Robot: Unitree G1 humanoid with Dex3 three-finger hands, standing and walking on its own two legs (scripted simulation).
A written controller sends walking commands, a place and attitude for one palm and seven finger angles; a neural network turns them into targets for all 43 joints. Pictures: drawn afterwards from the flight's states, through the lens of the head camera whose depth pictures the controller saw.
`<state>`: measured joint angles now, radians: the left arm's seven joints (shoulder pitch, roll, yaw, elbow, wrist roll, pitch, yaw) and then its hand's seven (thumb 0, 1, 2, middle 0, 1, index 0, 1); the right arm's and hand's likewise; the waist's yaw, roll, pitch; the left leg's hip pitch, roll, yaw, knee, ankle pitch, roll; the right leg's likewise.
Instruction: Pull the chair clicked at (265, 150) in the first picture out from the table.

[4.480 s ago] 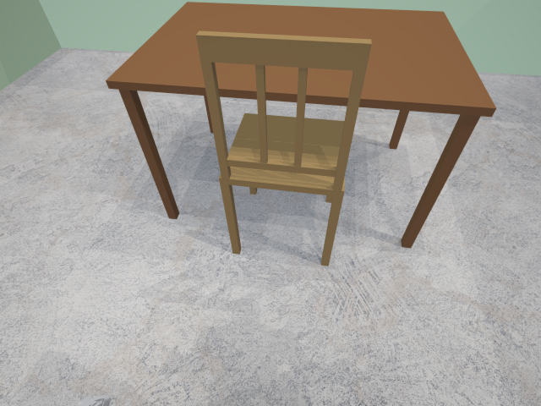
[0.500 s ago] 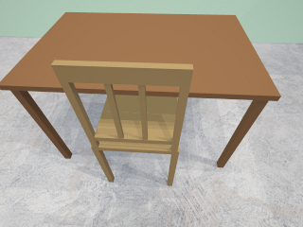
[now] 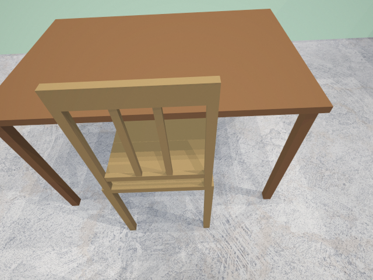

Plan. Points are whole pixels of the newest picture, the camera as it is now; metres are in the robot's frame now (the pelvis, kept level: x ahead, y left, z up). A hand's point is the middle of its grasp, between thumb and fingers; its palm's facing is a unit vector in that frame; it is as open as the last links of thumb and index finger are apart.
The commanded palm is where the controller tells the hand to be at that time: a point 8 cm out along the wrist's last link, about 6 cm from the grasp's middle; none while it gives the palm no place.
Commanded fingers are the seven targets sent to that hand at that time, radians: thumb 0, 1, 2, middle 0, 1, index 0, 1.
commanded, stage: look again from close up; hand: left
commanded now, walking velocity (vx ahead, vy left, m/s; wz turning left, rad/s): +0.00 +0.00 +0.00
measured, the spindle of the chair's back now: (128, 146) +0.48 +0.20 -0.05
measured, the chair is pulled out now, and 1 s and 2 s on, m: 0.00 0.00 0.00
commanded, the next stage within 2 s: raise the hand toward the chair's back in 0.58 s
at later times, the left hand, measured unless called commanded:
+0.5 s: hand out of the picture +0.02 +0.17 -0.17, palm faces +0.02 -0.98 -0.22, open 7.4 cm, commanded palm none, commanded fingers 0.00 0.90 0.90 -0.20 -0.30 -0.20 -0.30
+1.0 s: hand (114, 250) +0.18 +0.15 +0.01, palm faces -0.01 -1.00 +0.06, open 8.4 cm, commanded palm +0.11 +0.23 -0.06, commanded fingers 0.00 0.50 0.73 -0.16 -0.24 -0.16 -0.24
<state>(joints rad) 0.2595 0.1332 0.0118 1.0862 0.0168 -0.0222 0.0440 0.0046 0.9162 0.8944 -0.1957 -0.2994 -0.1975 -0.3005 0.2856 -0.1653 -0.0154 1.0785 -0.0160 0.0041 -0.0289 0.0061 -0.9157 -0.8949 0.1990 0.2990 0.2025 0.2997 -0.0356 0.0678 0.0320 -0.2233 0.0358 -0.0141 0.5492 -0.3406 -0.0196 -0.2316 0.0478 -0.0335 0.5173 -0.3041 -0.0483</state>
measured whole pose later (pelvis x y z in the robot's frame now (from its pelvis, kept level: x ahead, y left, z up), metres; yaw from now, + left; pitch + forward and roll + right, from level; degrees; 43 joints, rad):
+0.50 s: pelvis +0.01 -0.01 +0.00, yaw +0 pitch +0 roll +1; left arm 0.28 0.16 0.00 1.09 0.01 -0.02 0.04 0.00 0.91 0.89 -0.20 -0.30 -0.20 -0.30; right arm 0.28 -0.15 0.01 1.12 -0.01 -0.02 -0.03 0.01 -0.92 -0.90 0.20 0.30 0.20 0.30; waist 0.00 0.01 0.01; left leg -0.14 0.03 0.00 0.45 -0.30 -0.04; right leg -0.18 0.04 -0.02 0.48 -0.30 -0.05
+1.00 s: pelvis -0.04 +0.01 -0.04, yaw +0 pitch +9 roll +1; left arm 0.32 0.10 0.04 0.15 -0.21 -0.53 -0.18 0.01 0.74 0.82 -0.17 -0.27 -0.17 -0.27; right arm 0.16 -0.26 -0.05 0.62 0.00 -0.29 -0.01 0.01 -0.91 -0.90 0.20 0.30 0.20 0.30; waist -0.02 -0.03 -0.13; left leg -0.61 -0.01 0.02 0.89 -0.43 0.00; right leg -0.66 -0.01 -0.01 0.92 -0.42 -0.02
